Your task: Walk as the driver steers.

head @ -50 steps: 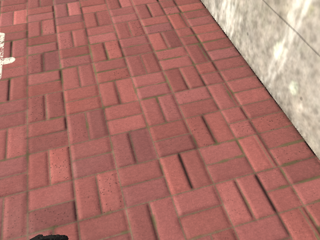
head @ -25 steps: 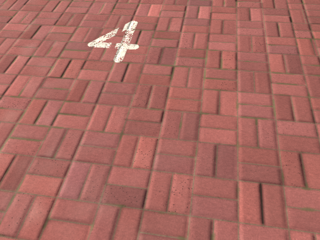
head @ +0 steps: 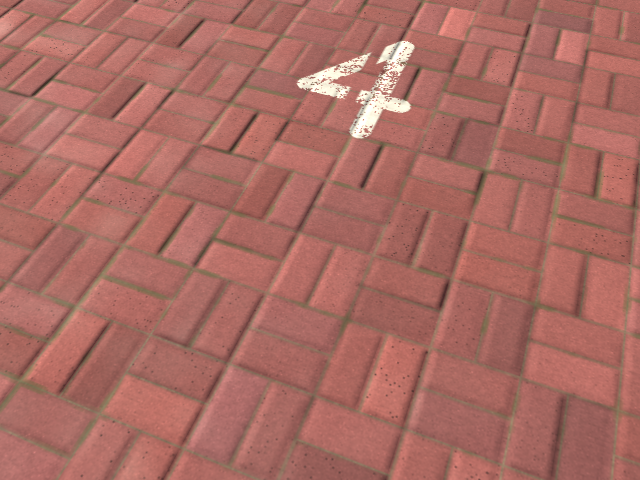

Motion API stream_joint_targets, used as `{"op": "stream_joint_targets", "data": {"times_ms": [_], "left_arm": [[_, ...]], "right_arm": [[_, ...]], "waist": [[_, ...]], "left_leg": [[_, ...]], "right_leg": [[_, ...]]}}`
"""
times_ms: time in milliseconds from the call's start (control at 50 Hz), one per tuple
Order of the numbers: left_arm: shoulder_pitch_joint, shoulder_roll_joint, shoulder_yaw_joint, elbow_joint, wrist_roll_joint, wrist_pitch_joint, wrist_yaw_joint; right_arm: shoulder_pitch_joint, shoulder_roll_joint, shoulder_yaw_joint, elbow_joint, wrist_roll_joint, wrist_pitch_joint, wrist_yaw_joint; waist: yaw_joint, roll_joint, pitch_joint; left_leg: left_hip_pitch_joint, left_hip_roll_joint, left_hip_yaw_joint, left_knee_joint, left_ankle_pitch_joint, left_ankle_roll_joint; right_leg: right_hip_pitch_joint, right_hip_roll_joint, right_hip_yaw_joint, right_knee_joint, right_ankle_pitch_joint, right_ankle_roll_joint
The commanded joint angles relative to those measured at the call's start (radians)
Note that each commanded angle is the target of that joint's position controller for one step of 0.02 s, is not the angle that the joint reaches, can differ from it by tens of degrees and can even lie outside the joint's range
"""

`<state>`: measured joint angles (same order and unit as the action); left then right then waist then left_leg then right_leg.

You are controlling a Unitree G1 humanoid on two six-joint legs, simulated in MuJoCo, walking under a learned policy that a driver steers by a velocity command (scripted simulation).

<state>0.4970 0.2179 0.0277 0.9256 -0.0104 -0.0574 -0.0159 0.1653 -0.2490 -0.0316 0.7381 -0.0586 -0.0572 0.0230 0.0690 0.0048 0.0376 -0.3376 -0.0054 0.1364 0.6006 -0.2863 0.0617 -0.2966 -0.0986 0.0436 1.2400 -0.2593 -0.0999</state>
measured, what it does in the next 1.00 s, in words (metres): walks ahead, turning right: right foot, then left foot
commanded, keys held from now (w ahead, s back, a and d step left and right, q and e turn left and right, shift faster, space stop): w+e+shift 0.90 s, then w+q+shift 0.10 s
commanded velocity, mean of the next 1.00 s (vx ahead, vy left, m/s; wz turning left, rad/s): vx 0.98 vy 0.00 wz -0.82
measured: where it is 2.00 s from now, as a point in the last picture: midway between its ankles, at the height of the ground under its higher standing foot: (626, 126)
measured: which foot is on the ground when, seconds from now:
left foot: down 0.00-0.34, up 0.36-0.72, down 0.74-1.00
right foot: up 0.00-0.32, down 0.34-0.74, up 0.76-1.00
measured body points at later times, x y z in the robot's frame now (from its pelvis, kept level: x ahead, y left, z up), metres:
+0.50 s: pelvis +0.44 -0.04 -0.01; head +0.45 -0.03 +0.44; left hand +0.52 +0.24 -0.15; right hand +0.55 -0.31 -0.09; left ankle +0.47 +0.15 -0.62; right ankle +0.44 -0.03 -0.73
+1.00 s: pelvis +0.86 -0.18 +0.01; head +0.88 -0.19 +0.46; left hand +1.21 -0.19 -0.05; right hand +0.61 -0.33 -0.11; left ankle +0.90 -0.03 -0.73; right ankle +0.82 -0.31 -0.64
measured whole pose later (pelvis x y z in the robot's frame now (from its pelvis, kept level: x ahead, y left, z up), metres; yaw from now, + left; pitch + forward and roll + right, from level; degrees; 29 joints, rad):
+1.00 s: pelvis +0.86 -0.18 +0.01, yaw -51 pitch +2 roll +3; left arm 0.05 0.36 0.05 0.64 0.04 -0.02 -0.07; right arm 0.49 -0.33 -0.06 0.88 -0.04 -0.10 0.00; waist -0.07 -0.06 0.00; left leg -0.05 0.00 0.16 0.33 -0.31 -0.03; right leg -0.75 -0.02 0.05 1.19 -0.17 -0.10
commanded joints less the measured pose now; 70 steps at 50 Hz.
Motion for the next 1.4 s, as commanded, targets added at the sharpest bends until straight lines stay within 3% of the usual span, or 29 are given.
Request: {"op": "stream_joint_targets", "data": {"times_ms": [20,160,240,300,320,340,360,380,400,440,500,580,660,700,740,760,780,800,840,940,1060,1120,1160,1180,1200,1220,1240,1320,1400], "left_arm": [[-0.014,0.053,0.022,-0.058,0.021,0.015,-0.018],[-0.303,0.039,0.016,-0.167,0.006,0.047,-0.046],[-0.362,0.074,0.003,-0.204,0.013,0.041,-0.06],[-0.075,0.181,0.037,-0.132,0.014,0.066,-0.049],[0.152,0.236,0.066,-0.064,0.018,0.072,-0.035],[0.265,0.275,0.095,-0.021,0.002,0.064,-0.016],[0.131,0.275,0.098,-0.012,-0.015,0.064,-0.001],[-0.005,0.318,0.091,-0.065,0.015,0.061,-0.003],[-0.035,0.296,0.093,-0.102,0.029,0.059,0.006],[-0.106,0.207,0.074,-0.101,0.037,0.042,0.015],[-0.142,0.208,0.062,-0.115,0.019,-0.016,0.022],[-0.102,0.236,0.082,-0.112,0.01,-0.038,0.01],[-0.059,0.262,0.1,-0.106,0.005,-0.032,-0.001],[-0.086,0.298,0.109,-0.117,0.014,-0.033,0.004],[-0.211,0.292,0.105,-0.155,0.023,-0.045,0.0],[-0.221,0.103,0.056,-0.202,0.019,-0.052,0.005],[-0.103,0.093,0.031,-0.264,-0.023,-0.046,0.003],[-0.157,0.168,0.036,-0.22,0.008,-0.02,0.013],[-0.25,0.184,0.043,-0.225,0.036,0.004,-0.015],[-0.385,0.082,-0.001,-0.33,0.059,0.038,-0.062],[-0.608,0.113,-0.036,-0.401,0.058,0.009,-0.082],[-0.558,0.138,-0.03,-0.376,0.061,-0.004,-0.055],[-0.208,0.215,0.01,-0.268,0.069,-0.015,-0.018],[-0.061,0.304,0.041,-0.227,0.092,-0.017,0.008],[-0.049,0.367,0.059,-0.234,0.113,-0.027,0.019],[-0.054,0.324,0.058,-0.237,0.078,-0.017,0.02],[-0.138,0.247,0.041,-0.212,0.067,-0.023,0.02],[-0.213,0.109,0.016,-0.164,0.034,-0.055,0.014],[-0.201,0.081,0.012,-0.115,0.023,-0.087,0.009]], "right_arm": [[0.144,-0.081,-0.031,0.033,0.027,-0.023,-0.013],[0.21,-0.034,-0.014,0.118,0.033,-0.069,-0.009],[0.207,-0.111,-0.015,0.126,0.033,-0.06,-0.054],[0.121,-0.224,-0.045,0.09,0.027,-0.034,-0.093],[0.035,-0.247,-0.055,0.06,0.022,-0.019,-0.091],[-0.022,-0.23,-0.061,0.05,0.036,-0.004,-0.071],[-0.077,-0.061,-0.011,0.012,0.016,-0.015,-0.036],[0.054,-0.002,0.012,-0.093,0.025,-0.035,-0.033],[0.065,-0.042,0.025,-0.128,0.013,-0.068,-0.024],[-0.004,-0.124,0.011,-0.103,-0.007,-0.075,-0.022],[-0.039,-0.104,0.031,-0.122,-0.025,-0.012,-0.021],[-0.24,-0.054,0.056,-0.201,0.018,-0.005,-0.003],[-0.265,-0.079,0.047,-0.227,0.038,-0.013,-0.012],[-0.12,-0.158,0.013,-0.187,0.038,-0.021,-0.029],[0.296,-0.267,-0.042,-0.09,0.029,-0.031,-0.061],[0.439,-0.327,-0.061,-0.058,-0.015,-0.035,-0.073],[0.283,-0.367,-0.072,-0.083,-0.021,-0.029,-0.058],[0.133,-0.241,-0.058,-0.118,-0.013,-0.022,-0.048],[0.103,-0.144,-0.036,-0.087,-0.005,-0.015,-0.04],[0.25,-0.068,-0.01,0.06,0.028,-0.064,-0.013],[0.309,-0.161,-0.018,0.122,0.048,-0.067,-0.009],[0.345,-0.257,-0.031,0.158,0.044,-0.059,-0.013],[0.313,-0.291,-0.038,0.163,0.05,-0.043,-0.024],[0.321,-0.213,-0.02,0.134,0.05,-0.044,-0.018],[0.438,-0.03,0.009,0.093,0.072,-0.044,-0.01],[0.328,-0.141,-0.017,0.07,0.081,-0.036,-0.017],[0.23,-0.153,-0.027,0.051,0.077,-0.031,-0.015],[0.263,-0.058,-0.02,0.095,0.044,0.029,0.015],[0.057,-0.025,-0.012,0.001,0.033,0.054,0.037]], "waist": [[-0.058,0.099,0.006],[-0.048,0.114,0.134],[0.0,0.075,0.103],[0.179,0.136,-0.081],[0.29,0.121,-0.154],[0.336,-0.016,-0.168],[0.208,-0.261,0.006],[0.005,-0.246,-0.098],[0.007,-0.17,-0.166],[-0.066,0.105,0.035],[-0.127,0.126,0.111],[-0.028,0.045,0.093],[0.025,-0.051,-0.002],[-0.048,-0.062,-0.114],[-0.288,-0.04,-0.308],[-0.285,0.22,-0.389],[-0.13,0.46,-0.443],[-0.121,0.232,-0.274],[-0.112,0.04,-0.115],[-0.079,0.078,-0.013],[-0.076,0.022,0.117],[-0.032,0.082,0.025],[0.152,0.112,-0.168],[0.182,0.041,-0.291],[0.052,-0.197,-0.451],[0.103,-0.104,-0.444],[0.053,-0.063,-0.212],[-0.084,-0.081,-0.014],[-0.106,-0.089,0.082]], "left_leg": [[0.219,0.244,-0.231,-0.411,-0.032,-0.03],[0.219,0.135,0.121,-0.482,0.624,-0.1],[0.336,0.166,0.193,-0.412,1.19,-0.113],[0.377,0.243,0.162,-0.039,1.577,-0.101],[0.282,0.255,0.123,0.247,1.519,-0.084],[0.121,0.137,0.127,0.714,0.898,-0.066],[-0.225,-0.073,0.068,1.085,-0.163,-0.045],[-0.491,-0.073,-0.133,1.213,-0.218,-0.078],[-0.565,-0.04,-0.251,1.126,-0.188,-0.064],[-0.507,0.051,-0.249,0.922,-0.084,-0.067],[-0.329,0.125,-0.221,0.649,-0.044,-0.133],[-0.156,0.103,-0.14,0.175,0.274,-0.142],[-0.052,0.025,-0.135,-0.05,0.37,-0.1],[0.131,-0.027,-0.153,-0.085,0.254,-0.083],[0.571,0.073,-0.215,-0.027,0.042,-0.058],[0.784,0.352,-0.547,-0.103,-0.34,-0.038],[0.757,0.498,-1.107,-0.365,-0.516,0.044],[0.599,0.439,-0.975,-0.379,-0.663,0.061],[0.382,0.344,-0.611,-0.358,-0.294,0.035],[0.236,0.26,-0.27,-0.418,0.153,0.014],[0.139,0.212,-0.118,-0.63,0.451,0.073],[0.302,0.237,-0.092,-0.425,1.067,0.076],[0.218,0.212,-0.088,0.036,1.08,0.053],[-0.006,0.142,-0.087,0.37,0.663,0.049],[-0.315,0.028,-0.162,0.742,-0.219,0.045],[-0.388,0.025,-0.215,0.83,-0.13,0.062],[-0.438,0.072,-0.211,0.779,-0.004,0.062],[-0.331,0.143,-0.197,0.685,0.057,0.024],[-0.427,0.152,-0.137,0.577,0.206,0.012]], "right_leg": [[-0.305,-0.06,0.024,0.058,0.098,0.003],[-0.451,0.006,-0.141,-0.101,0.307,-0.008],[-0.292,0.102,-0.27,-0.402,0.326,-0.065],[0.069,0.183,-0.269,-0.422,0.213,-0.114],[0.284,0.173,-0.194,-0.459,0.152,-0.159],[0.459,0.134,-0.091,-0.615,0.175,-0.23],[0.426,0.119,0.031,-0.57,0.25,-0.239],[0.536,-0.004,0.462,-0.653,0.263,-0.391],[0.542,-0.132,0.765,-0.932,-0.172,-0.432],[0.243,-0.095,0.691,-1.066,-0.306,-0.317],[-0.094,0.026,0.485,-1.091,-0.119,-0.28],[-0.123,0.14,0.308,-1.071,0.246,-0.202],[0.101,0.108,0.331,-0.971,0.513,-0.129],[0.188,0.107,0.344,-0.772,0.743,-0.078],[-0.001,0.159,0.293,-0.29,0.628,-0.042],[-0.265,0.246,0.201,0.05,-0.187,-0.042],[-0.453,0.242,0.127,0.204,-0.23,-0.033],[-0.504,0.143,0.092,0.232,-0.097,-0.035],[-0.463,0.072,0.047,0.142,-0.009,-0.012],[-0.497,0.022,0.067,0.059,0.068,-0.006],[-0.275,0.074,-0.129,-0.495,0.249,-0.011],[-0.078,0.145,-0.141,-0.583,0.133,-0.032],[0.332,0.151,-0.082,-0.682,0.09,-0.045],[0.599,-0.044,0.112,-0.676,-0.135,-0.049],[0.83,-0.36,0.572,-0.752,-0.337,-0.096],[0.7,-0.37,0.706,-0.919,-0.389,-0.095],[0.528,-0.293,0.507,-0.943,-0.294,-0.08],[0.201,-0.165,0.112,-1.058,0.016,-0.016],[0.148,-0.108,-0.147,-1.127,0.279,0.015]]}}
